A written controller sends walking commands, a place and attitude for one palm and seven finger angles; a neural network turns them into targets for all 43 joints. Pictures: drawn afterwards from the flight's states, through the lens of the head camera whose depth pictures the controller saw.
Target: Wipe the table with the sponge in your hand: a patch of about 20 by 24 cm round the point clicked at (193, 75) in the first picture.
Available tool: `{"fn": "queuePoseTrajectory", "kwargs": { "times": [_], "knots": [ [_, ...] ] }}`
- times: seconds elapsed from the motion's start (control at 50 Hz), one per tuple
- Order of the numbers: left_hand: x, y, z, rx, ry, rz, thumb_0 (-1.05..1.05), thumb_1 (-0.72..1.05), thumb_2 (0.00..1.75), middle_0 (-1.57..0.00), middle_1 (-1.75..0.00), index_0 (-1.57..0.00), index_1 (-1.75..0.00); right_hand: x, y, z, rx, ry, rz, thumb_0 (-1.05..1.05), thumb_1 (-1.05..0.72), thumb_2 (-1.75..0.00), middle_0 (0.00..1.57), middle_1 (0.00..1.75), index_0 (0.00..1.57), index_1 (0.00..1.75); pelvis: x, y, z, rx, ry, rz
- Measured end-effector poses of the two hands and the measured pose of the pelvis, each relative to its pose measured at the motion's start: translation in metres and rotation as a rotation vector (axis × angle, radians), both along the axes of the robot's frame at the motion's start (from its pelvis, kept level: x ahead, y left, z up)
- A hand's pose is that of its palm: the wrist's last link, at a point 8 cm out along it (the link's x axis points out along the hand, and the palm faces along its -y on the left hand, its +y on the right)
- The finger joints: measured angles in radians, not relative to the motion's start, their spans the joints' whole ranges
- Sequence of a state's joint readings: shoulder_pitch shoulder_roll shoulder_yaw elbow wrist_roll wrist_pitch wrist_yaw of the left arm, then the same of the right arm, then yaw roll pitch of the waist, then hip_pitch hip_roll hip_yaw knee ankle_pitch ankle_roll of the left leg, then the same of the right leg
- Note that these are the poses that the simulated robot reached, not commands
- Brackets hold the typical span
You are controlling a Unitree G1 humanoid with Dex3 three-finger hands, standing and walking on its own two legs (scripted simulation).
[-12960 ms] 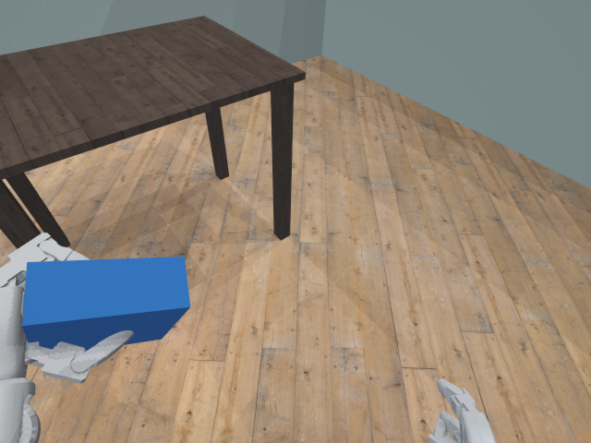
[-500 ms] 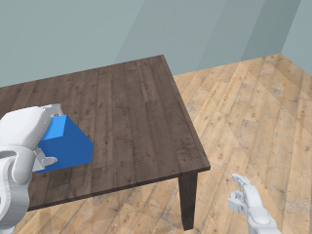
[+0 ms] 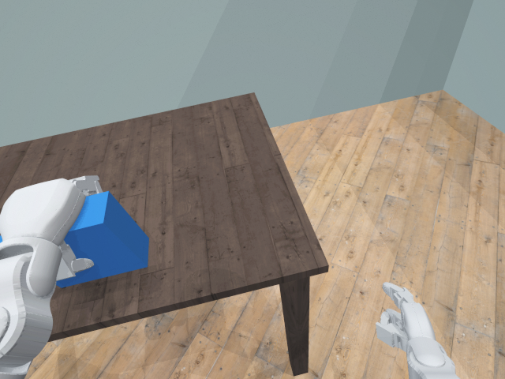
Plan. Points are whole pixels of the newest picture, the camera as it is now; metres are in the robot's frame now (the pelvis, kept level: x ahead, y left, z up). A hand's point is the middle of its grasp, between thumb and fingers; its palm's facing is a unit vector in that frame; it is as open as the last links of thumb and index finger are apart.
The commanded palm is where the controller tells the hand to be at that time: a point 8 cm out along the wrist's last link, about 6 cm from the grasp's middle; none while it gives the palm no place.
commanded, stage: move the sponge above the wiping area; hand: left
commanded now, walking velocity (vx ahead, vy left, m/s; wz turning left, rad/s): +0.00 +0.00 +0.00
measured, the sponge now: (91, 250) +0.24 +0.29 +0.12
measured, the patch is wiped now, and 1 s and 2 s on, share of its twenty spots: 0.00 0.00 0.00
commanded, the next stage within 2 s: none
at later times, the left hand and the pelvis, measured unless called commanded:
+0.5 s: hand (80, 233) +0.24 +0.29 +0.15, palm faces +0.07 -0.05 -1.00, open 9.4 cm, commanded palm +0.21 +0.29 +0.22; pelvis +0.00 +0.01 +0.00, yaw +0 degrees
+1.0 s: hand (89, 236) +0.26 +0.30 +0.13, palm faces +0.00 -0.07 -1.00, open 9.4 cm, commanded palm +0.23 +0.29 +0.21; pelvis +0.01 +0.01 +0.00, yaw +0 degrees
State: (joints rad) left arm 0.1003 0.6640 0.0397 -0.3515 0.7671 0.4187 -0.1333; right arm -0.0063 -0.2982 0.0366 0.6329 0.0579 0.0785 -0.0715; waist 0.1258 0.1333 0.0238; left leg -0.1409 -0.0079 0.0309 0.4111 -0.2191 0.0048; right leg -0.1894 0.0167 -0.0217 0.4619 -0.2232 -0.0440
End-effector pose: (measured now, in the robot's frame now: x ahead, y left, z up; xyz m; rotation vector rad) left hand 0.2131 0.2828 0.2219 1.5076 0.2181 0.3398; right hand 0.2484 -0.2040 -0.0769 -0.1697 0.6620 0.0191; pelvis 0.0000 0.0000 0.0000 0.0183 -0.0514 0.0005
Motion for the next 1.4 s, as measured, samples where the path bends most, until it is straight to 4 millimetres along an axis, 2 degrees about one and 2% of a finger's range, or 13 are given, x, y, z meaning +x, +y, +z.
{"fn": "queuePoseTrajectory", "kwargs": {
  "times": [0.22,0.34,0.46,0.56,0.7,0.82,0.98,1.16,1.4],
  "knots": [
    [0.011,0.003,-0.009,0.002,0.020,-0.033,0.00,-0.44,1.03,-0.79,-1.38,-0.80,-1.37,-0.011,-0.003,-0.004,-0.011,0.019,-0.017,0.02,-0.90,-0.90,0.20,0.30,0.20,0.30,0.000,0.001,0.000,-0.002,-0.002,-0.002],
    [0.007,0.000,-0.007,-0.001,-0.005,-0.048,0.00,-0.44,1.03,-0.79,-1.38,-0.80,-1.37,-0.012,-0.001,-0.005,0.001,0.025,-0.024,0.02,-0.90,-0.90,0.20,0.30,0.20,0.30,0.003,0.004,0.000,-0.002,0.001,-0.008],
    [0.006,0.005,-0.014,-0.014,0.007,-0.016,0.00,-0.44,1.04,-0.79,-1.38,-0.80,-1.37,-0.009,0.004,-0.006,0.000,0.033,-0.013,0.02,-0.90,-0.90,0.20,0.30,0.20,0.30,0.004,0.008,0.001,-0.003,0.002,-0.001],
    [0.012,0.005,-0.023,-0.021,0.036,-0.019,0.00,-0.44,1.04,-0.79,-1.38,-0.80,-1.37,-0.004,0.010,-0.005,-0.003,0.029,-0.001,0.02,-0.90,-0.90,0.20,0.30,0.20,0.30,0.004,0.009,0.001,-0.003,0.002,0.004],
    [0.022,0.004,-0.022,-0.013,0.025,-0.048,0.00,-0.44,1.04,-0.79,-1.38,-0.80,-1.37,0.002,0.017,0.000,0.007,0.021,0.008,0.02,-0.90,-0.90,0.20,0.30,0.20,0.30,0.008,0.011,0.002,-0.005,0.006,-0.003],
    [0.019,0.007,-0.021,-0.027,0.010,-0.024,0.00,-0.44,1.04,-0.79,-1.38,-0.80,-1.38,0.004,0.017,0.000,0.013,0.027,0.008,0.02,-0.90,-0.90,0.20,0.30,0.20,0.30,0.013,0.013,0.002,-0.008,0.013,-0.005],
    [0.022,0.014,-0.040,-0.038,0.081,0.001,0.00,-0.44,1.04,-0.79,-1.38,-0.80,-1.38,0.004,0.014,-0.004,-0.016,0.056,0.009,0.02,-0.90,-0.90,0.20,0.30,0.20,0.30,0.014,0.014,0.002,-0.009,0.015,0.004],
    [0.034,0.004,-0.036,-0.026,0.040,-0.067,0.00,-0.44,1.04,-0.79,-1.38,-0.80,-1.38,0.001,0.015,-0.006,-0.008,0.068,-0.002,0.02,-0.90,-0.90,0.20,0.30,0.20,0.30,0.018,0.015,0.003,-0.011,0.019,-0.002],
    [0.028,0.006,-0.045,-0.044,0.070,-0.010,0.00,-0.44,1.04,-0.79,-1.38,-0.80,-1.38,0.005,0.013,-0.007,0.003,0.074,0.000,0.02,-0.90,-0.90,0.20,0.30,0.20,0.30,0.022,0.016,0.003,-0.010,0.025,0.000]
  ]
}}
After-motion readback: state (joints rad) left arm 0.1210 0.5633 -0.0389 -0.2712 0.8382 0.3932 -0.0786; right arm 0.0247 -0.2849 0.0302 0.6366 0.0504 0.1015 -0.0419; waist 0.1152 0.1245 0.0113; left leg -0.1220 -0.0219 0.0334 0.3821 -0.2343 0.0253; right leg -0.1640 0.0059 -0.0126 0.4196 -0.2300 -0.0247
